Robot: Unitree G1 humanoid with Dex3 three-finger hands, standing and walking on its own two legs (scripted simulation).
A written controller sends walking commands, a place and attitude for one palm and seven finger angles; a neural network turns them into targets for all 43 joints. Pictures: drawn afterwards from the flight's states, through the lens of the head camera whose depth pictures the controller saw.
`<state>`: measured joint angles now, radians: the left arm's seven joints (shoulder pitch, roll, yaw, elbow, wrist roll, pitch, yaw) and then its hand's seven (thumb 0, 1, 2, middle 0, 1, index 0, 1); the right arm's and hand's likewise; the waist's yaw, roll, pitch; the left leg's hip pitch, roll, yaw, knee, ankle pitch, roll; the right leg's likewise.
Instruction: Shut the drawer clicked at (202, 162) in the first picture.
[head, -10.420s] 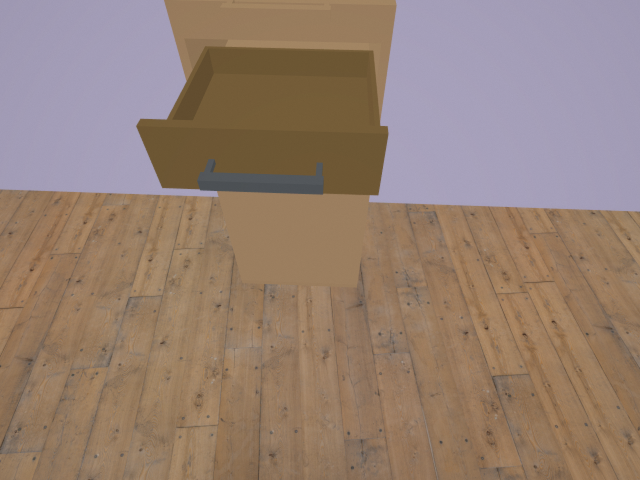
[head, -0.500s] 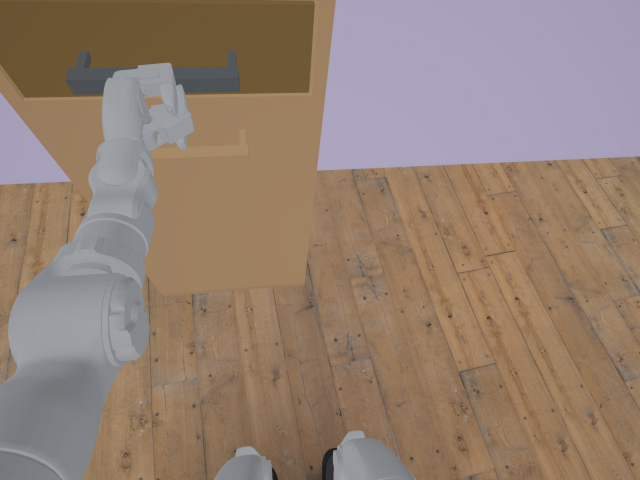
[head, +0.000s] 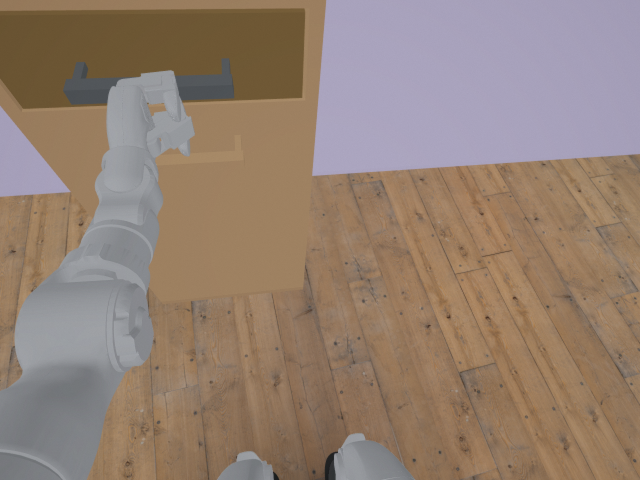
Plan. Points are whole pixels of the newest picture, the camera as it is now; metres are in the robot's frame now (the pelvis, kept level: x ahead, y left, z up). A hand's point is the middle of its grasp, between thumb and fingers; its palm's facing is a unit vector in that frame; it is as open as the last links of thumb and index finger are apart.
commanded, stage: pull the fist back off the drawer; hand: left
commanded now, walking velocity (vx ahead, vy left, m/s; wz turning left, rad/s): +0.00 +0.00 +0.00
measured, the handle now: (154, 78) +0.61 +0.14 +0.11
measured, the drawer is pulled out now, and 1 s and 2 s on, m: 0.00 0.00 0.00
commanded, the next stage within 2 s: draw the hand back to the body in 0.30 s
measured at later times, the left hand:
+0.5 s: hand (176, 126) +0.52 +0.11 +0.11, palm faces +0.02 -1.00 -0.04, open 3.3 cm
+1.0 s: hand (89, 232) +0.35 +0.16 +0.17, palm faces +0.07 -0.99 -0.16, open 3.2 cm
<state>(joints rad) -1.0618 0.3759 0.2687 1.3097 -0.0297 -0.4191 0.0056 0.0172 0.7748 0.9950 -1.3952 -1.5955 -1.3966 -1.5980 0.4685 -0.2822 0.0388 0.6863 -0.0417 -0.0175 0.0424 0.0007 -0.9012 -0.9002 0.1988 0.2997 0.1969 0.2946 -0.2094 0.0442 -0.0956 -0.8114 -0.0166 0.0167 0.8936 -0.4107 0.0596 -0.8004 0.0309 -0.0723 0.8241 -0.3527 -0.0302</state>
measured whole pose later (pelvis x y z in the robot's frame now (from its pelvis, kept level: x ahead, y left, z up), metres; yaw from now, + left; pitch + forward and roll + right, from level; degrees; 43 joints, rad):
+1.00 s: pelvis +0.03 -0.02 +0.04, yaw +0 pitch +3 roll +0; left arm -0.10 0.27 0.12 0.12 -0.15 -0.08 -0.08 0.01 0.90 0.90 -1.40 -1.60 -1.40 -1.60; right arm 0.18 -0.26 0.03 0.54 0.05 -0.01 -0.04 0.01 -0.90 -0.90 0.20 0.30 0.19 0.29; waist 0.02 0.05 -0.08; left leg -0.29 -0.03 0.01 0.59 -0.35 0.04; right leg -0.30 0.04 -0.05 0.58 -0.32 -0.04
